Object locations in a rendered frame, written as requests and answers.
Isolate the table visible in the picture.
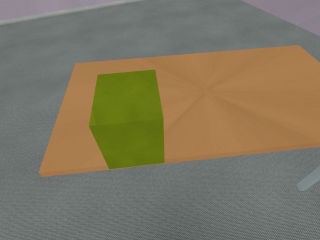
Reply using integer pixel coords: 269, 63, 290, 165
38, 45, 320, 191

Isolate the carton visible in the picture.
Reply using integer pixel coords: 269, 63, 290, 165
89, 69, 165, 169

